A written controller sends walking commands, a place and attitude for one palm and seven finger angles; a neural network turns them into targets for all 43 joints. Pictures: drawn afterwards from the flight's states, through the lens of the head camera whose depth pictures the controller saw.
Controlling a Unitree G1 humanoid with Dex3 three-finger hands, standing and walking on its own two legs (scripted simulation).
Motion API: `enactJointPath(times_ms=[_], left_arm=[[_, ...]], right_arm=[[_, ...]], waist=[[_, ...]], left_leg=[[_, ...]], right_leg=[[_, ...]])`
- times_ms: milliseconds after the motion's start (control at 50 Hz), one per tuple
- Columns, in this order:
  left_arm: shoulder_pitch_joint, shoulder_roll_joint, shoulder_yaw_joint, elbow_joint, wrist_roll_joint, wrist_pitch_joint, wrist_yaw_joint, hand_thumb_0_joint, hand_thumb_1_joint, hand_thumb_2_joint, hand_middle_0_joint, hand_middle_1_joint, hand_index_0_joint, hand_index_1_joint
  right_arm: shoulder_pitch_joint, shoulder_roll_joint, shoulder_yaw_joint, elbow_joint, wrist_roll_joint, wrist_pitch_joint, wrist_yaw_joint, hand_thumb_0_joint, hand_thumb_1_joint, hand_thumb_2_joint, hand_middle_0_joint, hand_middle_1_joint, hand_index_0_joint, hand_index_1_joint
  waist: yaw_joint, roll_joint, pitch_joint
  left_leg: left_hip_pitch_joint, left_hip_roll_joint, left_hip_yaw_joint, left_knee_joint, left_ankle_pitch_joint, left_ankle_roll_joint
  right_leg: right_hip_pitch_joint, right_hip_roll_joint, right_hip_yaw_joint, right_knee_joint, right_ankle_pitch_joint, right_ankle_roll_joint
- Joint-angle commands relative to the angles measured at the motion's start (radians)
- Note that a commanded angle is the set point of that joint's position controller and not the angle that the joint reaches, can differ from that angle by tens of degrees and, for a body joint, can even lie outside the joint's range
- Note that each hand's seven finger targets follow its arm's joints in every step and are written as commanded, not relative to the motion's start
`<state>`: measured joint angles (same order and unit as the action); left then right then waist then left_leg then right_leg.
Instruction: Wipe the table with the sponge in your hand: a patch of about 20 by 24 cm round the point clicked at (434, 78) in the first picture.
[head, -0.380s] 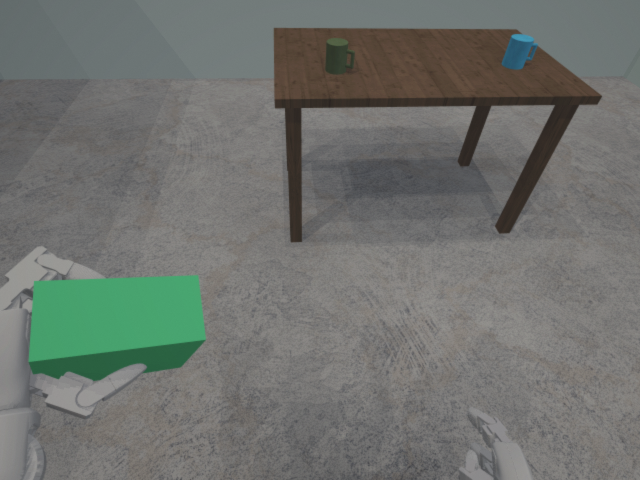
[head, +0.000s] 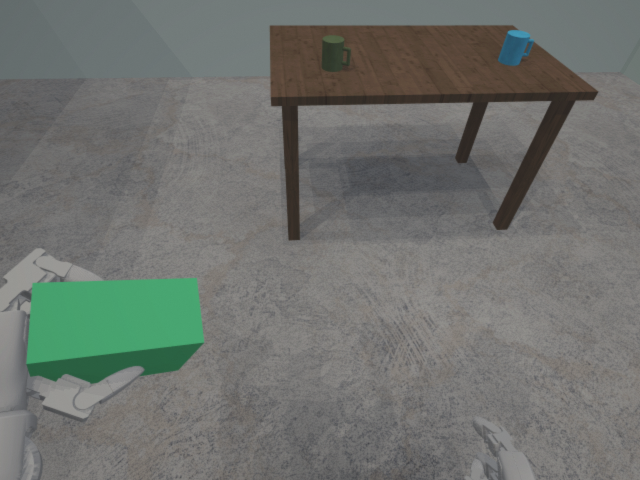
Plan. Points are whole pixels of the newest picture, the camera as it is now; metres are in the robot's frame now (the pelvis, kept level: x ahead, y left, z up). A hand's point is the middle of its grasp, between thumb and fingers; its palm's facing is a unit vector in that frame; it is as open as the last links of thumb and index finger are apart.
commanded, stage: look at it before walking up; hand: left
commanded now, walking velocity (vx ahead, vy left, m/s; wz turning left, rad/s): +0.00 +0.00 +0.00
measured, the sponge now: (142, 331) +0.23 +0.20 +0.13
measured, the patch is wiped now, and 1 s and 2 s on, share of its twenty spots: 0.00 0.00 0.00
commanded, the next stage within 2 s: walk to a spot facing it in 0.02 s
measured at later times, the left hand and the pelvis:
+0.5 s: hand (163, 297) +0.26 +0.18 +0.15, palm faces +0.33 -0.86 -0.38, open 10.7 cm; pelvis +0.02 -0.03 -0.02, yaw -6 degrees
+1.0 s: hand (271, 182) +0.44 +0.10 +0.16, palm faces +0.04 -0.92 -0.40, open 10.7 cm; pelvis +0.14 -0.04 +0.00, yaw -23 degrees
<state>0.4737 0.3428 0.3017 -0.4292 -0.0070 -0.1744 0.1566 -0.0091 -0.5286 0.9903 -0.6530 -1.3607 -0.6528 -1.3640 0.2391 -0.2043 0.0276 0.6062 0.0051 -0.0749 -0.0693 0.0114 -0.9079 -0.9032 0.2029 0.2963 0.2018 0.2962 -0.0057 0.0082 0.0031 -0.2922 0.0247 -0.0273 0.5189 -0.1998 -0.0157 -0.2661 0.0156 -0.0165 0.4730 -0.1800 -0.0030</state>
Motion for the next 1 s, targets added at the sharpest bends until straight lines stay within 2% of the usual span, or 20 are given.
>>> enactJointPath(times_ms=[0,120,180,280,320,380,400,420,440,460,500,540,580,680,760,800,820,840,900,980], left_arm=[[-0.096,0.17,0.124,-0.245,-0.008,-0.071,0.019,0.0,0.1,1.3,-1.2,-1.6,-1.2,-1.6],[-0.103,0.162,0.116,-0.255,-0.005,-0.076,0.019,0.0,0.1,1.3,-1.2,-1.6,-1.2,-1.6],[-0.123,0.155,0.111,-0.26,-0.005,-0.075,0.02,0.0,0.1,1.3,-1.2,-1.6,-1.2,-1.6],[-0.171,0.128,0.095,-0.237,0.003,-0.07,0.018,0.0,0.1,1.3,-1.2,-1.6,-1.2,-1.6],[-0.177,0.132,0.094,-0.235,0.004,-0.075,0.01,0.0,0.1,1.3,-1.2,-1.6,-1.2,-1.6],[-0.178,0.127,0.083,-0.215,0.006,-0.069,-0.002,0.0,0.1,1.3,-1.2,-1.6,-1.2,-1.6],[-0.186,0.133,0.083,-0.213,0.009,-0.069,-0.004,0.0,0.1,1.3,-1.2,-1.6,-1.2,-1.6],[-0.197,0.162,0.091,-0.202,0.009,-0.063,-0.002,0.0,0.1,1.3,-1.2,-1.6,-1.2,-1.6],[-0.221,0.178,0.099,-0.197,-0.004,-0.058,0.008,0.0,0.1,1.3,-1.2,-1.6,-1.2,-1.6],[-0.251,0.183,0.096,-0.238,-0.004,-0.071,0.011,0.0,0.1,1.3,-1.2,-1.6,-1.2,-1.6],[-0.172,0.206,0.137,-0.244,-0.002,-0.091,0.01,0.0,0.1,1.3,-1.2,-1.6,-1.2,-1.6],[-0.118,0.228,0.169,-0.28,-0.01,-0.119,0.008,0.0,0.1,1.3,-1.2,-1.6,-1.2,-1.6],[-0.105,0.228,0.185,-0.286,-0.015,-0.13,0.011,0.0,0.1,1.3,-1.2,-1.6,-1.2,-1.6],[-0.051,0.196,0.176,-0.243,-0.025,-0.123,0.017,0.0,0.1,1.3,-1.2,-1.6,-1.2,-1.6],[-0.083,0.174,0.148,-0.252,-0.025,-0.114,0.024,0.0,0.1,1.3,-1.2,-1.6,-1.2,-1.6],[-0.088,0.159,0.134,-0.289,-0.023,-0.122,0.018,0.0,0.1,1.3,-1.2,-1.6,-1.2,-1.6],[-0.099,0.175,0.143,-0.334,-0.021,-0.135,0.016,0.0,0.1,1.3,-1.2,-1.6,-1.2,-1.6],[-0.126,0.201,0.153,-0.335,-0.005,-0.145,0.016,0.0,0.1,1.3,-1.2,-1.6,-1.2,-1.6],[-0.173,0.215,0.138,-0.38,0.001,-0.136,0.002,0.0,0.1,1.3,-1.2,-1.6,-1.2,-1.6],[-0.111,0.169,0.124,-0.352,0.012,-0.107,0.002,0.0,0.1,1.3,-1.2,-1.6,-1.2,-1.6]], right_arm=[[-0.109,-0.119,-0.048,-0.159,-0.004,-0.057,-0.013,0.0,-0.9,-0.9,0.2,0.3,0.2,0.3],[-0.109,-0.115,-0.044,-0.158,-0.005,-0.058,-0.012,0.0,-0.9,-0.9,0.2,0.3,0.2,0.3],[-0.108,-0.123,-0.05,-0.166,-0.008,-0.049,-0.012,0.0,-0.9,-0.9,0.2,0.3,0.2,0.3],[-0.102,-0.125,-0.055,-0.169,-0.011,-0.046,-0.019,0.0,-0.9,-0.9,0.2,0.3,0.2,0.3],[-0.094,-0.12,-0.061,-0.161,-0.018,-0.053,-0.016,0.0,-0.9,-0.9,0.2,0.3,0.2,0.3],[-0.103,-0.12,-0.061,-0.163,-0.016,-0.052,0.003,0.0,-0.9,-0.9,0.2,0.3,0.2,0.3],[-0.101,-0.114,-0.063,-0.165,-0.013,-0.05,0.007,0.0,-0.9,-0.9,0.2,0.3,0.2,0.3],[-0.115,-0.094,-0.061,-0.173,-0.015,-0.044,0.013,0.0,-0.9,-0.9,0.2,0.3,0.2,0.3],[-0.146,-0.106,-0.061,-0.177,-0.009,-0.052,0.019,0.0,-0.9,-0.9,0.2,0.3,0.2,0.3],[-0.148,-0.114,-0.063,-0.171,-0.013,-0.058,0.023,0.0,-0.9,-0.9,0.2,0.3,0.2,0.3],[-0.122,-0.108,-0.049,-0.15,-0.019,-0.036,0.026,0.0,-0.9,-0.9,0.2,0.3,0.2,0.3],[-0.12,-0.099,-0.044,-0.144,-0.02,-0.017,0.023,0.0,-0.9,-0.9,0.2,0.3,0.2,0.3],[-0.122,-0.092,-0.045,-0.149,-0.018,-0.009,0.025,0.0,-0.9,-0.9,0.2,0.3,0.2,0.3],[-0.127,-0.087,-0.053,-0.174,-0.009,-0.015,0.028,0.0,-0.9,-0.9,0.2,0.3,0.2,0.3],[-0.08,-0.103,-0.06,-0.179,0.001,-0.019,0.024,0.0,-0.9,-0.9,0.2,0.3,0.2,0.3],[-0.07,-0.142,-0.08,-0.19,0.006,-0.025,0.007,0.0,-0.9,-0.9,0.2,0.3,0.2,0.3],[-0.066,-0.149,-0.084,-0.194,-0.001,-0.024,0.006,0.0,-0.9,-0.9,0.2,0.3,0.2,0.3],[-0.069,-0.128,-0.076,-0.19,-0.003,-0.032,0.01,0.0,-0.9,-0.9,0.2,0.3,0.2,0.3],[-0.086,-0.116,-0.064,-0.159,-0.014,-0.047,0.019,0.0,-0.9,-0.9,0.2,0.3,0.2,0.3],[-0.059,-0.122,-0.069,-0.152,-0.012,-0.061,0.024,0.0,-0.9,-0.9,0.2,0.3,0.2,0.3]], waist=[[0.007,0.053,-0.085],[0.008,0.061,-0.09],[0.003,0.076,-0.068],[0.001,0.213,-0.013],[0.001,0.215,-0.035],[0.021,0.18,-0.035],[0.028,0.066,-0.03],[0.034,-0.204,-0.007],[0.046,-0.301,0.007],[0.025,-0.205,0.017],[0.015,-0.049,-0.028],[0.017,-0.041,-0.06],[0.02,-0.081,-0.104],[0.044,-0.111,-0.131],[0.01,-0.095,-0.165],[-0.013,0.102,-0.194],[-0.007,0.283,-0.194],[0.002,0.245,-0.14],[-0.002,0.207,-0.022],[0.004,0.243,0.004]], left_leg=[[-0.032,0.045,-0.02,-0.116,-0.06,0.031],[-0.036,0.06,-0.024,-0.128,-0.093,0.033],[-0.047,0.097,-0.036,-0.145,-0.31,0.048],[-0.097,0.274,-0.219,-0.281,-0.553,0.134],[-0.028,0.298,-0.185,-0.229,-0.42,0.149],[-0.147,0.235,-0.007,-0.073,-0.379,0.088],[-0.189,0.159,0.072,0.108,-0.393,0.051],[-0.355,0.049,0.149,0.367,-0.414,0.001],[-0.465,0.006,0.092,0.605,-0.394,-0.019],[-0.456,0.05,-0.011,0.685,-0.295,-0.025],[-0.43,0.072,0.003,0.675,-0.214,-0.041],[-0.387,0.076,0.034,0.599,-0.168,-0.048],[-0.339,0.075,0.062,0.467,-0.16,-0.047],[-0.204,0.038,0.136,0.205,-0.156,-0.027],[0.055,0.053,0.157,-0.024,-0.06,0.0],[0.391,0.206,-0.029,-0.153,-0.036,0.076],[0.531,0.427,-0.291,-0.181,0.095,0.179],[0.484,0.506,-0.363,-0.225,0.164,0.235],[0.278,0.476,-0.194,-0.244,0.047,0.209],[0.187,0.346,0.137,-0.235,0.179,0.113]], right_leg=[[0.068,-0.066,0.067,-0.107,-0.094,-0.001],[0.077,-0.061,0.071,-0.091,-0.101,-0.003],[0.002,-0.049,0.095,-0.049,-0.249,-0.021],[-0.086,0.029,-0.026,0.252,-0.28,-0.006],[-0.104,0.016,-0.043,0.258,-0.279,0.0],[0.055,-0.003,-0.042,0.109,-0.26,-0.021],[0.054,-0.065,0.109,-0.006,-0.303,-0.072],[0.092,-0.247,0.47,-0.164,-0.429,-0.164],[0.127,-0.382,0.73,-0.284,-0.393,-0.235],[0.1,-0.375,0.717,-0.298,-0.389,-0.242],[0.123,-0.301,0.573,-0.223,-0.229,-0.242],[0.156,-0.247,0.398,-0.177,0.061,-0.213],[0.188,-0.225,0.338,-0.147,0.173,-0.211],[0.159,-0.199,0.38,-0.127,0.138,-0.218],[0.066,-0.142,0.331,-0.013,0.041,-0.158],[-0.203,-0.029,0.204,0.262,-0.03,-0.066],[-0.422,0.037,0.083,0.507,-0.364,-0.009],[-0.499,0.012,0.039,0.695,-0.408,0.003],[-0.524,-0.106,0.053,0.792,-0.291,0.014],[-0.391,-0.102,-0.091,0.571,-0.15,0.025]])
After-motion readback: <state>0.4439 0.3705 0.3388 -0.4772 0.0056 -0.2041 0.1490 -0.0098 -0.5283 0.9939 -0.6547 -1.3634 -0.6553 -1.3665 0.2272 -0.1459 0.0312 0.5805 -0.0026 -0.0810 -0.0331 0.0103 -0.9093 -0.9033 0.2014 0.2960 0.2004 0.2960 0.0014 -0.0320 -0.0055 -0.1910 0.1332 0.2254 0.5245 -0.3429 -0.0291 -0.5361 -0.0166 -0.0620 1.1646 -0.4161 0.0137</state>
